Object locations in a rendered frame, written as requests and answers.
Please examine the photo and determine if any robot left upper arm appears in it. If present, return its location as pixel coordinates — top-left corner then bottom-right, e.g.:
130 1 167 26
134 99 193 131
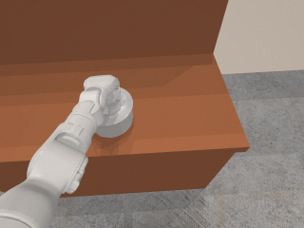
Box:
0 139 88 228

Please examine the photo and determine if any left robot forearm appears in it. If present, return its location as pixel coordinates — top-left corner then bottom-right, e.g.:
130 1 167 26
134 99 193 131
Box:
27 85 108 177

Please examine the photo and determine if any left robot hand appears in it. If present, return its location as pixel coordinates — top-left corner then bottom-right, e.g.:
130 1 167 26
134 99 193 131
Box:
84 74 121 115

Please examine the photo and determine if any knob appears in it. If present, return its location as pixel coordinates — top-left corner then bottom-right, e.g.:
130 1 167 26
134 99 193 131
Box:
107 93 117 107

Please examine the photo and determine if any pot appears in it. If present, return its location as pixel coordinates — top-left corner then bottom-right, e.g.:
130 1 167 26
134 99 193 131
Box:
95 111 134 138

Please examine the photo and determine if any lid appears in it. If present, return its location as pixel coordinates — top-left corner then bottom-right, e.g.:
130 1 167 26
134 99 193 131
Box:
98 87 133 128

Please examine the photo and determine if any table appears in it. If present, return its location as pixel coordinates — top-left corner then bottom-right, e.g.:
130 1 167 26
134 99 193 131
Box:
0 0 251 198

